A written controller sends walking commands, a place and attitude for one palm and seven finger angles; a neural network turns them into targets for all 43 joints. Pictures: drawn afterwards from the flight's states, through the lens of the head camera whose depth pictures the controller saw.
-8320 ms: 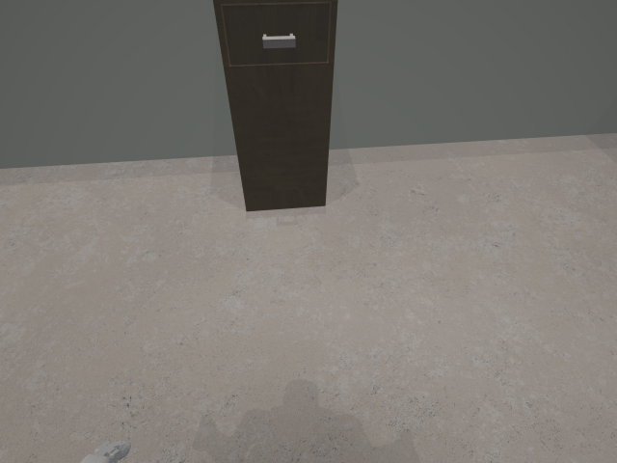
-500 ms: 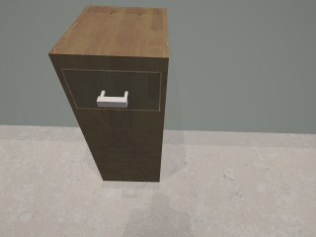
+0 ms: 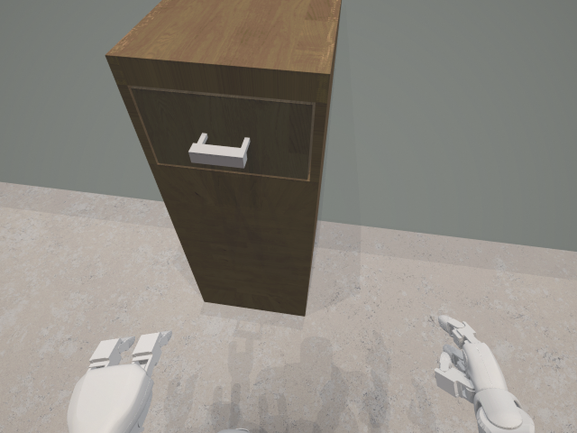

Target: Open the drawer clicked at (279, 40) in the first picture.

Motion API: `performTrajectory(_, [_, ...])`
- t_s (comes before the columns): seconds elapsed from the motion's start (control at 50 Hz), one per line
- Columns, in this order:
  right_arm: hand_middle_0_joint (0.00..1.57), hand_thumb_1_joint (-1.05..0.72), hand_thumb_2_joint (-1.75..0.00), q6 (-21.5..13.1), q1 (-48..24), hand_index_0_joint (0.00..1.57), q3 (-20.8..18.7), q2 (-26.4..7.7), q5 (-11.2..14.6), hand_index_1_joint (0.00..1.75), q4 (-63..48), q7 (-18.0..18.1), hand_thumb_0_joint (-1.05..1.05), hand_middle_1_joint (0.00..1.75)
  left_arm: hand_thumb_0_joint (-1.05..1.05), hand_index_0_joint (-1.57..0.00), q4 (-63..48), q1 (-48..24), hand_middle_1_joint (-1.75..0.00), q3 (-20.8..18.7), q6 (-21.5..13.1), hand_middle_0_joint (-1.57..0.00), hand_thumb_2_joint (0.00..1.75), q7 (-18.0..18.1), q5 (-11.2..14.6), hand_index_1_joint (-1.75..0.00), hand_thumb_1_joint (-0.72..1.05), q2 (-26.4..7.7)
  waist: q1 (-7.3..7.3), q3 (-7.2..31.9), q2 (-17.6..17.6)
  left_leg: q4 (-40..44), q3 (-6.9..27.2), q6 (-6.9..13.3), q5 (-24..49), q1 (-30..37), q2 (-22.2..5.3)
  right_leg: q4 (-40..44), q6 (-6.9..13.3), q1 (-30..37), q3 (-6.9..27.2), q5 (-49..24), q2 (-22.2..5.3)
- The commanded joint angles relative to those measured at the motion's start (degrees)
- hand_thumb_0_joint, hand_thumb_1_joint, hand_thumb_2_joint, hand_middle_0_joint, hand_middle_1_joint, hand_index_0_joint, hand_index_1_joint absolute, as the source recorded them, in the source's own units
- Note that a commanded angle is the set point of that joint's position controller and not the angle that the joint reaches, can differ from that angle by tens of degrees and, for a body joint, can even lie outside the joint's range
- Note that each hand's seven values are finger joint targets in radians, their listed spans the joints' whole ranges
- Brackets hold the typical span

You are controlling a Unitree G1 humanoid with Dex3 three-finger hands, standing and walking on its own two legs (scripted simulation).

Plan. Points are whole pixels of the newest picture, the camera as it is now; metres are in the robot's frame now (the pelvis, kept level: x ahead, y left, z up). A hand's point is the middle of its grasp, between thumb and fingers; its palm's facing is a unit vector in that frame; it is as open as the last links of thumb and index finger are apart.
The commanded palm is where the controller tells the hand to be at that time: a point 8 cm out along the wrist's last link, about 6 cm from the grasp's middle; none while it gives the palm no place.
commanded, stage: raise the hand with hooked fingers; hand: left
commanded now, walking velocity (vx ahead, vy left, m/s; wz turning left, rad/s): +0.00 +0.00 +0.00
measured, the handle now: (221, 147) +0.57 +0.23 +0.04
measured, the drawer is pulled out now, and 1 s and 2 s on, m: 0.00 0.00 0.00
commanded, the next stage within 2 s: move the hooked fingers above the handle in 1.42 s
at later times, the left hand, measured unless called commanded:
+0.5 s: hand (153, 280) +0.27 +0.23 +0.06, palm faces +0.02 -0.07 -1.00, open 11.9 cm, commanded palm +0.25 +0.24 +0.13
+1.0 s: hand (120, 186) +0.35 +0.28 +0.16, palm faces +0.12 -0.05 -0.99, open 13.8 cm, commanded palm +0.31 +0.28 +0.21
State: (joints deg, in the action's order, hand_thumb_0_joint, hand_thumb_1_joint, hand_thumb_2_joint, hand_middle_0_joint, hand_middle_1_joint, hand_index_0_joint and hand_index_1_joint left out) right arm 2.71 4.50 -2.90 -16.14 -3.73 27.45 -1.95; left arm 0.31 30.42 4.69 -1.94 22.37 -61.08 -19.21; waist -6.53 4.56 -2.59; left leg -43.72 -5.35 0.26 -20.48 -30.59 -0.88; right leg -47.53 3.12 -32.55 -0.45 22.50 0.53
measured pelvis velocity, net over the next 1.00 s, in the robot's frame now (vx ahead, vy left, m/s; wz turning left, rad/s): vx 0.03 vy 0.04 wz -0.01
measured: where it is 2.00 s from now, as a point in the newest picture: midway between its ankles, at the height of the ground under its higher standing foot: outside the picture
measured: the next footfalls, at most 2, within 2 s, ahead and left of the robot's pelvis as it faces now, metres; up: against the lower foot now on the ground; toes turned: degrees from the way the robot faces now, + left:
none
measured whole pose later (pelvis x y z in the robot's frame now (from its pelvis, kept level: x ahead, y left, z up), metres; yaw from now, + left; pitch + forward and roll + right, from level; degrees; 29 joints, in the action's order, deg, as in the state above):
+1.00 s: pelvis +0.03 +0.04 +0.03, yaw -1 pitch +0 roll +0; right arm 8.6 4.4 2.2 -12.2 1.2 33.7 1.0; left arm 0.1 -8.4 4.2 8.4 0.7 -52.8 -29.1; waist -4.8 1.2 4.5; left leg -28.4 0.7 2.1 -16.3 -12.5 3.0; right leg -29.5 0.0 -13.1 0.7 16.8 -0.5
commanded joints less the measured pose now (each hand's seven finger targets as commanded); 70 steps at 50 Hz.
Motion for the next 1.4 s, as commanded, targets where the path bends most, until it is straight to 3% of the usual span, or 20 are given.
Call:
performTrajectory(0.0, [0.20,-0.90,-0.90,-2.06,-3.70,0.20,-0.80,-2.77,-1.21,0.30,-6.25,1.31,0.00,0.30,0.00,-0.24,-25.10,-23.08,-0.68,-9.34,-4.88,-0.24,0.65,7.49,-0.04,-0.68,0.32,-12.89,4.89,14.42,9.58,-3.92,5.91,2.20,7.50,12.93,4.17,9.24,1.36,-6.15,11.50,-1.51,0.16])
performTrajectory(0.06, [0.20,-0.90,-0.90,-2.82,-3.81,0.20,-0.44,-3.05,-1.53,0.30,-5.32,1.53,0.00,0.30,0.00,-0.25,-24.18,-24.06,-0.72,-7.48,-7.45,-0.25,0.62,6.56,2.60,-0.72,0.25,-11.69,7.26,11.71,6.83,-6.38,6.60,2.57,6.60,11.22,4.38,9.68,0.96,-8.56,11.57,-2.78,0.08])
performTrajectory(0.08, [0.20,-0.90,-0.90,-2.73,-4.18,0.20,-0.35,-3.20,-1.70,0.30,-4.91,1.53,0.00,0.30,0.00,-0.25,-21.64,-23.63,-0.74,-8.10,-7.68,-0.25,0.61,5.98,2.64,-0.74,0.22,-12.32,7.02,10.00,5.45,-6.06,6.43,2.55,6.22,9.21,4.40,9.83,0.64,-7.08,11.08,-3.78,0.03])
performTrajectory(0.14, [0.20,-0.90,-0.90,-0.81,-5.21,0.20,0.18,-3.03,-0.91,0.30,-4.82,1.21,0.00,0.30,0.00,-0.25,-14.02,-17.48,-0.78,-8.78,-2.61,-0.25,0.58,2.99,2.92,-0.78,0.15,-12.29,4.54,9.89,0.95,-1.91,5.65,2.48,8.37,4.22,4.20,9.98,-0.40,2.52,8.73,-12.66,0.02])
performTrajectory(0.2, [0.20,-0.90,-0.90,0.93,-6.20,0.20,1.28,-2.73,1.68,0.30,-5.74,1.71,0.00,0.30,0.00,-0.26,-11.65,-9.53,-0.82,-10.42,4.07,-0.26,0.55,-1.89,5.47,-0.82,0.08,-14.09,0.99,11.75,-3.15,3.18,4.58,1.59,12.21,2.32,4.25,10.98,-1.49,15.61,10.19,-25.24,-0.55])
performTrajectory(0.26, [0.20,-0.90,-0.90,0.90,-7.21,0.20,2.64,-2.85,2.21,0.30,-5.42,2.22,0.00,0.30,0.00,-0.26,-12.49,-7.62,-0.87,-12.89,5.91,-0.26,0.52,-5.72,7.53,-0.87,0.01,-16.92,0.14,12.08,-6.49,5.63,4.29,1.25,12.59,1.84,4.26,10.26,-3.09,23.54,11.55,-36.38,-2.09])
performTrajectory(0.28, [0.20,-0.90,-0.90,0.81,-7.10,0.20,2.82,-2.64,2.00,0.30,-5.10,2.27,0.00,0.30,0.00,-0.27,-14.89,-8.29,-0.88,-12.63,5.36,-0.27,0.51,-6.51,7.59,-0.88,-0.01,-16.92,0.12,12.17,-5.03,6.41,4.42,1.24,13.10,2.37,4.19,10.10,-3.26,24.65,10.98,-38.48,-2.61])
performTrajectory(0.3, [0.20,-0.90,-0.90,0.93,-7.22,0.20,2.91,-2.60,1.86,0.30,-4.68,2.48,0.00,0.30,0.00,-0.27,-15.94,-9.36,-0.90,-12.77,4.52,-0.27,0.50,-7.26,8.03,-0.90,-0.03,-17.06,0.22,10.54,-5.36,7.46,4.84,1.35,11.40,2.23,4.16,11.01,-3.24,24.00,10.30,-36.46,-2.67])
performTrajectory(0.38, [0.20,-0.90,-0.90,-0.57,-6.19,0.20,1.74,-2.86,0.85,0.30,-4.49,3.37,0.00,0.30,0.00,-0.27,-23.78,-17.40,-0.96,-14.41,-0.04,-0.27,0.46,-5.11,7.24,-0.96,-0.13,-17.96,1.05,12.30,2.21,7.49,5.45,1.92,14.59,6.95,4.11,12.49,-2.42,21.79,9.03,-32.36,-2.25])
performTrajectory(0.44, [0.20,-0.90,-0.90,-1.47,-4.68,0.20,0.43,-2.68,0.65,0.30,-2.60,3.46,0.00,0.30,0.00,-0.28,-21.48,-18.68,-1.00,-16.83,-2.98,-0.28,0.43,-2.58,6.81,-1.00,-0.20,-18.45,1.71,13.62,1.12,6.85,5.76,1.91,16.45,8.19,4.68,11.97,-2.43,20.94,8.72,-35.10,-2.12])
performTrajectory(0.54, [0.20,-0.90,-0.90,-0.91,-4.61,0.20,-1.19,-3.35,2.11,0.30,-1.41,3.06,0.00,0.30,0.00,-0.29,-17.52,-22.51,-1.08,-15.45,0.70,-0.29,0.38,-1.59,7.54,-1.08,-0.31,-17.23,1.65,15.72,2.10,7.95,4.51,1.67,19.62,10.36,4.71,11.80,-2.12,21.72,6.12,-37.25,-1.91])
performTrajectory(0.64, [0.20,-0.90,-0.90,0.56,-6.42,0.20,-0.70,-4.09,3.94,0.30,-1.89,3.47,0.00,0.30,0.00,-0.29,-15.75,-31.06,-1.15,-9.78,7.83,-0.29,0.33,-7.80,8.59,-1.15,-0.43,-17.05,2.23,11.91,1.42,11.62,4.14,1.94,21.19,13.59,3.93,14.63,-2.01,22.09,3.22,-30.63,-1.13])
performTrajectory(0.7, [0.20,-0.90,-0.90,1.29,-6.57,0.20,-0.04,-3.94,3.97,0.30,-2.30,3.73,0.00,0.30,0.00,-0.30,-17.63,-36.75,-1.20,-8.95,9.24,-0.30,0.30,-11.46,7.82,-1.20,-0.50,-18.66,2.18,12.15,3.18,13.37,4.87,2.06,24.57,17.75,3.15,15.61,-1.48,22.33,1.49,-27.39,-0.54])
performTrajectory(0.86, [0.20,-0.90,-0.90,3.22,-6.13,0.20,1.88,-3.39,4.53,0.30,-1.73,3.53,0.00,0.30,0.00,-0.30,-12.94,-49.65,-1.20,-10.70,9.80,-0.30,0.30,-16.95,7.31,-1.20,-0.50,-22.49,1.97,8.05,6.19,18.06,6.30,0.73,26.70,21.07,1.98,19.38,-0.40,23.40,-0.18,-21.75,0.48])
performTrajectory(1.0, [0.20,-0.90,-0.90,3.62,-5.65,0.20,2.37,-3.74,4.94,0.30,-1.62,3.51,0.00,0.30,0.00,-0.30,-9.59,-60.21,-1.20,-6.57,10.22,-0.30,0.30,-23.28,8.50,-1.20,-0.50,-21.81,3.12,9.10,6.15,20.17,6.92,0.59,26.08,23.84,1.66,21.77,-0.40,24.29,-0.76,-19.39,0.51])
performTrajectory(1.1, [0.20,-0.90,-0.90,3.30,-3.93,0.20,2.07,-4.13,4.67,0.30,-2.17,2.55,0.00,0.30,0.00,-0.30,-8.37,-51.51,-1.20,-6.82,7.34,-0.30,0.30,-26.86,10.08,-1.20,-0.50,-20.29,2.10,7.87,3.28,21.00,6.94,0.76,26.92,23.23,1.28,22.86,-0.52,25.01,-1.15,-19.61,0.65])
performTrajectory(1.16, [0.20,-0.90,-0.90,2.95,-4.07,0.20,2.12,-4.37,4.42,0.30,-2.55,2.44,0.00,0.30,0.00,-0.30,-10.56,-52.18,-1.20,-9.60,4.60,-0.30,0.30,-26.22,10.28,-1.20,-0.50,-22.49,1.49,7.26,3.31,21.83,7.08,0.79,24.10,21.59,1.37,23.09,-0.44,25.39,-1.24,-17.75,0.74])
performTrajectory(1.26, [0.20,-0.90,-0.90,1.23,-3.47,0.20,1.32,-4.08,3.78,0.30,-1.67,2.55,0.00,0.30,0.00,-0.30,-17.88,-56.74,-1.20,-15.17,-0.72,-0.30,0.30,-20.22,10.06,-1.20,-0.50,-27.07,0.19,12.39,9.34,21.80,8.12,0.20,24.63,23.70,1.96,22.73,0.02,26.46,-0.78,-16.66,0.97])
performTrajectory(1.3, [0.20,-0.90,-0.90,0.74,-3.03,0.20,0.91,-3.67,4.05,0.30,-0.56,2.41,0.00,0.30,0.00,-0.30,-16.52,-56.48,-1.20,-14.34,-1.00,-0.30,0.30,-17.92,10.04,-1.20,-0.50,-25.08,0.53,11.84,10.10,21.45,7.94,-0.03,25.02,24.29,2.00,22.82,0.05,24.84,-0.90,-16.83,0.94])
performTrajectory(1.38, [0.20,-0.90,-0.90,0.86,-3.07,0.20,0.69,-4.20,5.00,0.30,0.84,2.09,0.00,0.30,0.00,-0.30,-9.53,-54.35,-1.20,-11.61,2.02,-0.30,0.30,-16.69,10.65,-1.20,-0.50,-21.64,1.39,8.24,5.54,22.36,6.62,0.13,19.96,21.00,2.33,23.84,-0.34,23.90,-0.99,-14.64,0.79])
